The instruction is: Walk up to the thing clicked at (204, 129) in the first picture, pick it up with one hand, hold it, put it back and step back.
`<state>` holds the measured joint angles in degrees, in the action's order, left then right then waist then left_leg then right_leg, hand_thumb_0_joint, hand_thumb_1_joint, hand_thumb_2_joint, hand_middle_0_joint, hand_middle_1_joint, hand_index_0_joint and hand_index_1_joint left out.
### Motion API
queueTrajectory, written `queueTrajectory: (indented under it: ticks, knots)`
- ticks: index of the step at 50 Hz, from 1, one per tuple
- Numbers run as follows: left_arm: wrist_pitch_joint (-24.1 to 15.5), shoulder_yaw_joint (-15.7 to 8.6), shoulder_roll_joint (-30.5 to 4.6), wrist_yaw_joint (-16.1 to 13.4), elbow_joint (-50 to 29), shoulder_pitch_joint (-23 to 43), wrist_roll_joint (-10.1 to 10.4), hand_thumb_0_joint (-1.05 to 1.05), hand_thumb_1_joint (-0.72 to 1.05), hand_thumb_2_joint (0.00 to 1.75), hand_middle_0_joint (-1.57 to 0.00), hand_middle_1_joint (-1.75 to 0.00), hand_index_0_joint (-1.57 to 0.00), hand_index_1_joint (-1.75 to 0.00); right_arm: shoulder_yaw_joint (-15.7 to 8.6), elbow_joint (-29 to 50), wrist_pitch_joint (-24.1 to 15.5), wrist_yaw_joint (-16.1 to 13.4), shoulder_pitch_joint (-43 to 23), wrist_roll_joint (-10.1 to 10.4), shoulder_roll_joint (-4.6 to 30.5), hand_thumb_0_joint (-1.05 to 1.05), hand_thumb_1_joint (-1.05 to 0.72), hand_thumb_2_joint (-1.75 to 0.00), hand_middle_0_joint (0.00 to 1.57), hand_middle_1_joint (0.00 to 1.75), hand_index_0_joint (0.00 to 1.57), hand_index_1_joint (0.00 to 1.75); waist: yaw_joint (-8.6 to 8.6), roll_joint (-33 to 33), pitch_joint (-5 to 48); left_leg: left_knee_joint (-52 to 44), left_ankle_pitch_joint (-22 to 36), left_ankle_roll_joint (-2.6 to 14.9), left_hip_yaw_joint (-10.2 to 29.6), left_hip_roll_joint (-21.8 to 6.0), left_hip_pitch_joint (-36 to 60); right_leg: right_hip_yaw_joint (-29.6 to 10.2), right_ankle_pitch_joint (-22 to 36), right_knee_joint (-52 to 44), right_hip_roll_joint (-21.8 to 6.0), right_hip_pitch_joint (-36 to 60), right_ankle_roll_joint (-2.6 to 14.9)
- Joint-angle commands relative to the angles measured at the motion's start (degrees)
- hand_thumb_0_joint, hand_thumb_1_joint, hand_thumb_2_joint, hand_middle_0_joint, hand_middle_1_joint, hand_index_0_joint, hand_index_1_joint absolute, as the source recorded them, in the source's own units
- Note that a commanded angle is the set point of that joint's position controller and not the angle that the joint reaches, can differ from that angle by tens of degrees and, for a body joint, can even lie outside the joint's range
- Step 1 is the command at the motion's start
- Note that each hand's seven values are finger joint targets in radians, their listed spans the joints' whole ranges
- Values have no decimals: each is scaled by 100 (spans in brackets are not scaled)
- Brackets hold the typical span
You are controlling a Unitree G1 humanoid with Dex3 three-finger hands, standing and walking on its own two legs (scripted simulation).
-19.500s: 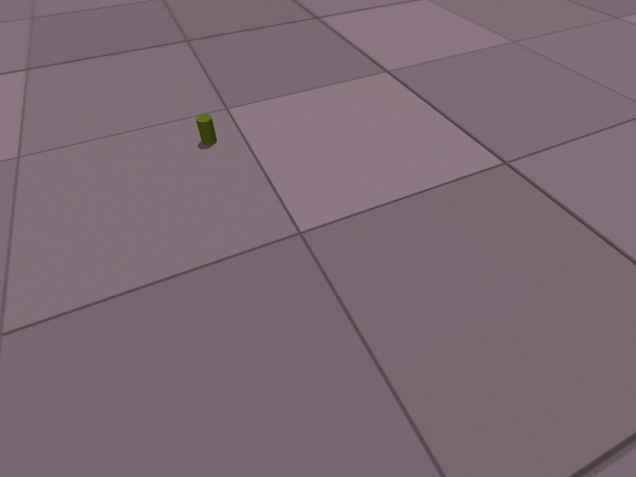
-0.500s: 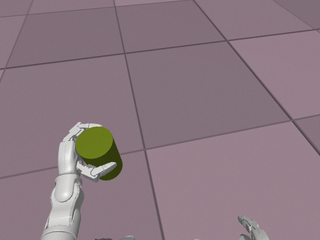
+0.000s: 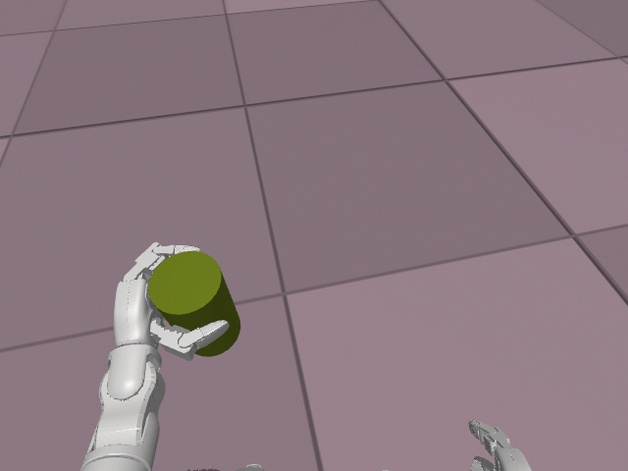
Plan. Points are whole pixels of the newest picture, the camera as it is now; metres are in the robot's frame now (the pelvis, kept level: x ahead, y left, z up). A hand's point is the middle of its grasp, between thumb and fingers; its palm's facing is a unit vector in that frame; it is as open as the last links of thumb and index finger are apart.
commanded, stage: hold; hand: left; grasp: from the side
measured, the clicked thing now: (200, 307) +0.32 +0.16 +0.01
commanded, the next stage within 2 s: crouch in 1.36 s
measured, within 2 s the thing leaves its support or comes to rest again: neither
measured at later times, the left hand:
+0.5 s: hand (189, 296) +0.33 +0.17 +0.04, palm faces +0.17 -0.99 -0.03, open 11.4 cm
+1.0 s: hand (190, 293) +0.33 +0.17 +0.04, palm faces +0.17 -0.99 -0.02, open 11.4 cm
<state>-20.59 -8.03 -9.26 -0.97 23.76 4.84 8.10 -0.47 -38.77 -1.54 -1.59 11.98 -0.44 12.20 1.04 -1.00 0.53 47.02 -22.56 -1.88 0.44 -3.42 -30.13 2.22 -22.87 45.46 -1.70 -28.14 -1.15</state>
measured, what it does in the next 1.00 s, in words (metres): stands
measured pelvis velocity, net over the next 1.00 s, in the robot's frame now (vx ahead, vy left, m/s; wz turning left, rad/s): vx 0.00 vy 0.00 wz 0.00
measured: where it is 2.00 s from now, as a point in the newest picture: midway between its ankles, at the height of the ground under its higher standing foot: outside the picture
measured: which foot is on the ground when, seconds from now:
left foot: down 0.00-1.00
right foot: down 0.00-1.00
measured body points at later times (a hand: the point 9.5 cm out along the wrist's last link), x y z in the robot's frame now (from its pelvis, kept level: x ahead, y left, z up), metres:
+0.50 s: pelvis +0.00 +0.00 +0.00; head +0.05 +0.00 +0.45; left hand +0.31 +0.23 +0.04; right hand +0.13 -0.24 -0.11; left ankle +0.01 +0.14 -0.70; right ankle +0.00 -0.13 -0.70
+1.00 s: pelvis +0.00 +0.00 +0.00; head +0.05 +0.00 +0.45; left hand +0.32 +0.22 +0.04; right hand +0.14 -0.24 -0.11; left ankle +0.01 +0.14 -0.70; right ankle +0.00 -0.13 -0.70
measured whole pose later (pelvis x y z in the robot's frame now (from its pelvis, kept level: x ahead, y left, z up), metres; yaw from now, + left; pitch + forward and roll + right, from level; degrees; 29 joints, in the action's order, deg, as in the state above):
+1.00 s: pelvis +0.00 +0.00 +0.00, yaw +0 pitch +6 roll -1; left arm -21.0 -8.3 -9.2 -1.1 25.6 6.5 7.8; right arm -0.6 -38.9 -1.2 -1.5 12.0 -0.5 11.9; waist 1.2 -0.8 0.9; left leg 47.2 -23.0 -1.8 0.4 -3.4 -30.3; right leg 2.1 -23.2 45.5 -1.6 -28.2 -1.2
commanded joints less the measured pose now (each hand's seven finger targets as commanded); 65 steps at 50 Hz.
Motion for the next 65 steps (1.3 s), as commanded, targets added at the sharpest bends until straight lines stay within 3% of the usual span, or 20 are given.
queueTrajectory:
  ticks: [1,10,13,14,16,18,30,33,34,35,37,39,40,46,49,50,54,56,62,65]
  knots:
    - [-692,-340,-779,7,-1795,2036,139,0,5,114,-117,-132,-119,-132,-250,698,-255,-77,-150,3,712,0,-93,-91,20,30,20,30,61,-63,1936,-552,1445,168,-92,250,968,35,1752,-564,172,610,76]
    - [-668,-281,-660,5,-1640,1933,135,0,2,115,-118,-133,-119,-133,-234,698,-229,-80,-189,7,679,0,-93,-91,20,30,20,30,55,-9,1781,-567,1485,174,-100,253,928,41,1797,-589,166,613,72]
    - [-701,-416,-854,-5,-1627,1983,80,0,3,117,-119,-134,-121,-135,-277,681,-215,-61,-151,0,731,0,-93,-91,20,30,20,30,43,-133,1845,-540,1603,173,-92,254,948,32,1887,-548,163,574,85]
    - [-699,-339,-773,14,-1683,1812,96,0,4,116,-119,-135,-121,-135,-259,701,-210,-62,-124,-5,698,0,-93,-91,20,30,20,30,-11,-133,2003,-529,1747,163,-80,244,1032,54,1986,-525,173,701,84]
    - [-729,-286,-768,25,-1912,2090,100,0,5,117,-119,-135,-121,-135,-250,739,-209,-77,-156,7,694,0,-93,-91,20,30,20,30,49,-79,1976,-540,1669,169,-102,259,1032,26,1984,-561,158,715,74]
    - [-718,-361,-817,4,-1871,2087,117,0,6,117,-118,-134,-120,-135,-261,690,-209,-57,-86,0,707,0,-93,-91,20,30,20,30,19,-229,2061,-527,1807,152,-70,235,1061,52,2017,-497,181,688,100]
    - [-715,-235,-659,17,-1650,2050,117,0,1,116,-120,-135,-121,-135,-243,710,-237,-53,-183,8,679,0,-93,-91,20,30,20,30,79,-72,1676,-612,1311,167,-71,240,899,63,1601,-582,175,501,92]
    - [-776,-345,-845,-16,-1889,2158,91,0,6,116,-118,-133,-119,-133,-287,704,-225,-49,-79,-16,734,0,-93,-91,20,30,20,30,50,-226,2119,-524,1708,138,-36,212,1125,88,1862,-474,203,588,110]
    - [-738,-263,-733,-24,-1789,1906,84,0,8,117,-118,-134,-120,-134,-270,736,-223,-53,-83,-1,715,0,-93,-91,20,30,20,30,9,-167,2066,-538,1708,137,-54,224,1070,83,1901,-489,200,644,111]
    - [-739,-192,-694,-6,-1840,2033,98,0,5,118,-120,-136,-122,-136,-257,722,-230,-51,-82,-7,706,0,-93,-91,20,30,20,30,85,-167,1954,-533,1678,146,-56,226,1057,73,1896,-496,196,584,97]
    - [-744,-365,-810,-24,-1855,2101,132,0,6,119,-120,-137,-121,-137,-258,700,-232,-57,-114,2,699,0,-93,-91,20,30,20,30,36,-183,2050,-507,1684,150,-69,236,1022,49,1932,-517,185,639,90]
    - [-721,-365,-858,-4,-1899,2079,122,0,4,118,-119,-135,-121,-136,-249,708,-221,-83,-91,3,704,0,-93,-91,20,30,20,30,41,-83,2135,-489,1711,176,-82,240,1046,29,2017,-539,171,754,67]
    - [-706,-245,-740,-6,-1894,2097,114,0,5,118,-119,-136,-121,-136,-237,728,-228,-79,-112,-1,693,0,-93,-91,20,30,20,30,81,-57,1943,-523,1657,169,-75,236,994,42,1958,-535,182,686,69]
    - [-662,-306,-727,18,-1509,2076,100,0,4,119,-120,-136,-121,-136,-252,690,-189,-69,-146,11,709,0,-93,-91,20,30,20,30,83,-30,1681,-563,1533,177,-82,233,908,51,1821,-575,169,558,83]
    - [-729,-395,-837,9,-1727,2025,92,0,5,118,-120,-136,-121,-136,-283,724,-190,-45,-111,-4,707,0,-93,-91,20,30,20,30,-7,-199,2021,-528,1708,156,-71,235,1013,61,1900,-508,182,658,105]
    - [-722,-258,-686,16,-1653,1875,93,0,4,119,-119,-136,-121,-137,-288,739,-188,-27,-101,4,721,0,-93,-91,20,30,20,30,3,-135,1972,-564,1693,144,-52,224,1030,87,1859,-496,196,664,115]
    - [-788,-356,-828,-5,-1800,2073,96,0,3,118,-119,-135,-120,-135,-281,756,-196,-25,-159,15,712,0,-93,-91,20,30,20,30,30,-167,1923,-558,1409,153,-93,251,928,36,1680,-550,172,585,110]
    - [-793,-172,-694,23,-1946,2128,123,0,1,116,-119,-135,-121,-135,-269,739,-225,-28,-109,9,715,0,-94,-91,20,30,20,30,100,-212,2017,-549,1527,151,-56,229,1069,58,1764,-494,187,575,107]
    - [-744,-280,-807,-27,-2056,2228,126,0,3,117,-118,-135,-120,-135,-252,709,-234,-72,-134,11,718,0,-93,-91,20,30,20,30,85,-243,1938,-569,1464,151,-46,228,1036,53,1720,-529,191,543,105]
    - [-715,-342,-776,2,-1651,2144,152,0,3,117,-119,-136,-120,-136,-269,665,-227,-60,-97,18,738,0,-93,-91,20,30,20,30,85,-176,1850,-518,1638,155,-20,204,981,82,1809,-458,204,494,108]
